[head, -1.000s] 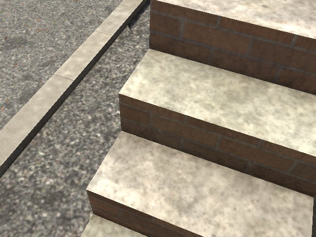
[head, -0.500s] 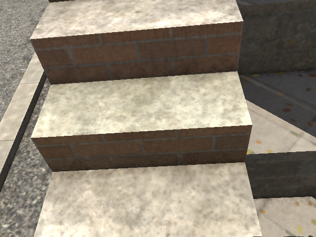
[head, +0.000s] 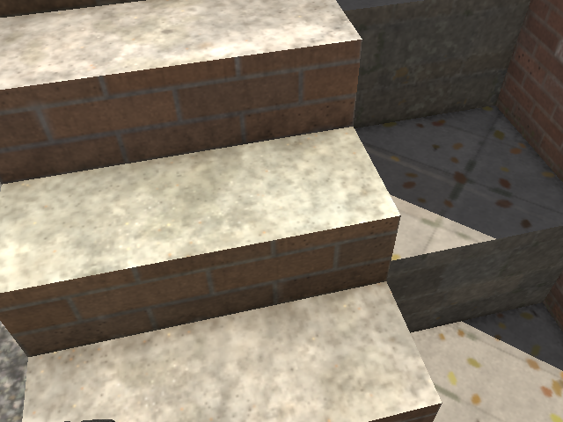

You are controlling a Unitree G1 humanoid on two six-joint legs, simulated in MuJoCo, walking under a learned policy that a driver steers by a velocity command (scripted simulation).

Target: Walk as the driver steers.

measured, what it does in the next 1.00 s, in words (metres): climbs: right foot, then left foot 0.19 m higher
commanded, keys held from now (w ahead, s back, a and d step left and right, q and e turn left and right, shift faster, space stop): w+shift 1.00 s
